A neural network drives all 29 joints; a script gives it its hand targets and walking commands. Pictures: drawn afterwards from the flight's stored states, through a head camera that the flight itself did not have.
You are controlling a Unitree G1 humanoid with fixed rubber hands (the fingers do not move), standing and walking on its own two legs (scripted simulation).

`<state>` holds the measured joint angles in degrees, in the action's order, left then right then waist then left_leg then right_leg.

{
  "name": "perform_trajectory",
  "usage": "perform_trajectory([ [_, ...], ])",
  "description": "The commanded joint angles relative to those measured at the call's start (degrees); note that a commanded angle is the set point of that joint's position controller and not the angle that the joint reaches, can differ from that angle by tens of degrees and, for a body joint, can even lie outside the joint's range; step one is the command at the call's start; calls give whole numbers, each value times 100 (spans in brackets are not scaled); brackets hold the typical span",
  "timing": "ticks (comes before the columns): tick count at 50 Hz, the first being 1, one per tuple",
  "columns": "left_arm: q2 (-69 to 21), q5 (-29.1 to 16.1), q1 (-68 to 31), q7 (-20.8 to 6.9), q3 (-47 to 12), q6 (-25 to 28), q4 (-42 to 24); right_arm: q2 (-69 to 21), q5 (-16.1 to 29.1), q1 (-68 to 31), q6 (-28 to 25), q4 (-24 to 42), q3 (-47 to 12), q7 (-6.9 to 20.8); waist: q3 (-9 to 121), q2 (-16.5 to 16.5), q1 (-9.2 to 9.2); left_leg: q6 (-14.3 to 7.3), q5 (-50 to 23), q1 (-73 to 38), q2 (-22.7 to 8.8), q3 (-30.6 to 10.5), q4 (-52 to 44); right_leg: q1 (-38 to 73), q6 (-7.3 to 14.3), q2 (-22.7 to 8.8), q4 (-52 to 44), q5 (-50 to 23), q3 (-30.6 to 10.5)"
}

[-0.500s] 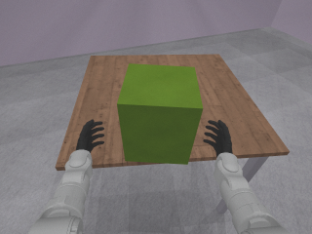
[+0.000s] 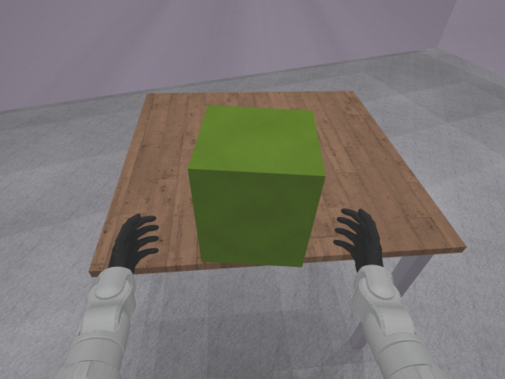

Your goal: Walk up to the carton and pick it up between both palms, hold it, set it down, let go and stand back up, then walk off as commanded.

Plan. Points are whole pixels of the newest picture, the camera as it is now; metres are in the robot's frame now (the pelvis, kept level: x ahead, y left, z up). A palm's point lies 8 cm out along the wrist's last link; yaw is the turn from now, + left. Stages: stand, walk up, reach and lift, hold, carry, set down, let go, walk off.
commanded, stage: set down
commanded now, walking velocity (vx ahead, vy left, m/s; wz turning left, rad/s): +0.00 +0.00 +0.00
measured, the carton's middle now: (255, 187) +0.49 +0.00 +0.05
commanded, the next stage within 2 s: none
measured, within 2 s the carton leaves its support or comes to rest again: neither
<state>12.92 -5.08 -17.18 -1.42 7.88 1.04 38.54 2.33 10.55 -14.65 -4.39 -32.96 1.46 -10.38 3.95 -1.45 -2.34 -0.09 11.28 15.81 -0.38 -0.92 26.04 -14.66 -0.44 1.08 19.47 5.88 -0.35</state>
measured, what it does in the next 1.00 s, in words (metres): stands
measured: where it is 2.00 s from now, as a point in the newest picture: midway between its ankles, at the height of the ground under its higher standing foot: outside the picture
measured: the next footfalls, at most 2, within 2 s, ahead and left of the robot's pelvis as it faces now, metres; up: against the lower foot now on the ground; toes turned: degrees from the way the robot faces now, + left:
none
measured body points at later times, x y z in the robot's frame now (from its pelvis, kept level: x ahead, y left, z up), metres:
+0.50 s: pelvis +0.01 -0.01 +0.00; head +0.00 +0.01 +0.45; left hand +0.27 +0.23 +0.02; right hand +0.25 -0.20 +0.05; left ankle +0.03 +0.11 -0.74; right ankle +0.05 -0.13 -0.74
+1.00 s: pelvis +0.02 -0.01 +0.00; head +0.04 +0.01 +0.45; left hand +0.24 +0.23 -0.01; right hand +0.23 -0.20 +0.02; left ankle +0.03 +0.11 -0.74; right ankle +0.05 -0.13 -0.74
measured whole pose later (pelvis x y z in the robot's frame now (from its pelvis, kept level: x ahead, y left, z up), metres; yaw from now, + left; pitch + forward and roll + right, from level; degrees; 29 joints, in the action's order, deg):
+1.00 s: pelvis +0.02 -0.01 +0.00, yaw +0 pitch +3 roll -1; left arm 14.8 -7.5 15.7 -2.3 5.0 -6.2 5.1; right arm 2.3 10.6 17.4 1.9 0.2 -0.5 -6.0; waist 1.1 -1.5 -2.3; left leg -0.1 11.3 14.4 -0.4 -0.9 23.1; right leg -14.7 -0.1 1.1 19.5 7.5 -0.4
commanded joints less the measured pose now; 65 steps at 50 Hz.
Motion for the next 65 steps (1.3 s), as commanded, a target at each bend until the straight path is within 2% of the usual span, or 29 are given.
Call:
perform_trajectory([
  [1,837,-629,-324,-245,-526,-273,-2891,551,287,256,-65,2639,-258,-73,1272,512,351,158,-713,-654,59,272,-757,1893,147,159,-80,-42,83],
  [5,1092,-802,105,-226,-523,-378,-3977,552,168,730,-18,3691,-206,-90,1288,436,355,138,-731,-689,83,321,-737,1835,138,161,-57,-13,35],
  [6,981,-803,731,-214,-593,-411,-4260,583,173,1279,-9,3923,-232,-75,1108,384,382,140,-961,-831,11,255,-796,1924,152,146,-99,-245,19],
  [7,1000,-848,637,-207,-642,-428,-4297,574,207,1257,76,4002,-244,-21,1171,564,392,163,-913,-815,24,282,-782,1772,171,128,-121,-127,17],
  [9,1062,-871,1028,-210,-592,-447,-4435,508,69,1583,199,4254,-327,24,908,345,464,73,-482,-513,37,295,-919,1799,184,97,-115,141,-19],
  [14,1054,-897,1490,-88,-750,-588,-4940,556,-46,2126,559,4700,-231,137,582,621,501,-5,547,-21,-177,172,-1250,2001,254,136,18,561,3],
  [16,1135,-1020,1502,-96,-682,-650,-4886,520,-17,2086,710,4833,-305,115,375,411,553,-61,515,96,-103,290,-1222,1879,210,68,-90,758,-66],
  [20,1047,-897,1936,-40,-705,-730,-4999,591,-25,2498,762,5053,-238,189,262,540,615,-61,767,303,-232,216,-1328,2121,228,143,36,589,-9],
  [22,1131,-881,1952,-71,-580,-737,-4965,530,49,2651,825,5056,-335,184,325,477,637,-38,451,66,-154,337,-1239,2117,165,67,-70,586,-56],
  [23,1107,-813,2113,-52,-599,-780,-5045,650,39,2795,831,4942,-323,213,252,683,693,69,281,-105,-143,343,-1207,1918,215,89,-85,598,-15],
  [24,1145,-837,2077,-71,-570,-800,-4975,649,31,2726,809,5052,-267,211,234,520,681,26,407,-36,-145,342,-1221,1951,183,99,-106,651,-32],
  [26,1033,-625,2331,-99,-575,-820,-4951,671,30,3054,875,4816,-318,228,45,695,640,31,449,56,-205,321,-1280,2133,184,150,-42,541,-19],
  [28,1052,-699,2341,-102,-567,-760,-5006,711,42,2997,833,5003,-336,272,154,592,694,66,135,-140,-144,368,-1186,1957,214,70,-143,504,-35],
  [30,1161,-678,2572,-114,-551,-749,-5032,705,-104,3161,733,4945,-245,261,160,453,604,160,-311,-474,-43,379,-1042,1768,213,10,-229,371,-50],
  [33,1078,-603,2757,-97,-560,-713,-5199,680,-91,3417,648,4887,-386,310,109,620,640,248,-658,-721,4,404,-960,1573,218,20,-263,274,-7],
  [35,1157,-631,2864,-122,-546,-655,-5052,662,-193,3410,557,5010,-347,321,150,349,664,187,-592,-641,10,407,-939,1601,191,-26,-300,293,-40],
  [39,1068,-548,2986,-42,-615,-557,-4867,738,-260,3433,416,4571,-360,419,179,618,662,236,-761,-632,8,411,-911,1562,251,23,-243,268,13],
  [40,1088,-635,3059,-55,-649,-469,-5051,834,-227,3469,325,4930,-305,415,307,436,665,211,-889,-734,-16,374,-877,1503,236,24,-230,83,21],
  [45,1119,-538,2997,-28,-637,-410,-4813,818,-217,3422,289,4461,-332,479,316,709,678,189,-492,-472,-91,353,-981,1746,264,62,-165,279,25],
  [49,1043,-404,2970,-77,-634,-478,-4287,882,-350,3408,321,4015,-174,487,75,707,511,103,-60,-191,-124,379,-1134,2017,227,63,-144,362,28],
  [51,991,-388,3004,-98,-627,-499,-4322,887,-321,3380,337,4071,-258,518,93,681,600,113,-103,-261,-98,371,-1126,1949,240,62,-166,374,29],
  [53,906,-258,2911,-126,-619,-520,-3990,987,-321,3292,387,3721,-232,559,-66,878,517,49,212,27,-170,342,-1234,2115,212,88,-65,411,41],
  [55,887,-202,3065,-170,-563,-551,-3761,1014,-416,3369,349,3568,-196,569,15,729,537,31,132,-2,-166,350,-1207,2181,217,128,-59,338,72],
  [57,710,-96,3023,-168,-641,-594,-3459,1066,-522,3291,424,3064,-121,633,-216,916,532,91,264,68,-181,349,-1215,2059,246,147,-93,584,93],
  [59,625,46,3098,-142,-583,-593,-3559,1187,-421,3334,352,3170,-108,682,-150,1005,571,58,373,114,-194,318,-1296,2281,244,222,25,473,135],
  [61,626,144,2976,-195,-581,-655,-3075,1142,-537,3250,422,2743,-88,683,-381,1030,449,31,637,262,-180,359,-1346,2246,237,164,-36,669,113],
  [62,633,63,2881,-169,-568,-628,-3369,1131,-448,3128,373,3088,-137,700,-159,962,561,-46,816,395,-222,323,-1368,2398,196,195,87,647,126],
  [63,678,112,2929,-210,-605,-686,-3104,1157,-522,3118,374,2911,-77,708,-268,942,495,-43,848,390,-215,340,-1369,2390,189,189,22,698,138],
  [65,665,25,2948,-153,-595,-538,-3415,1170,-455,3133,255,3105,-29,720,-5,925,513,7,393,227,-162,402,-1259,2361,214,202,51,347,172],
])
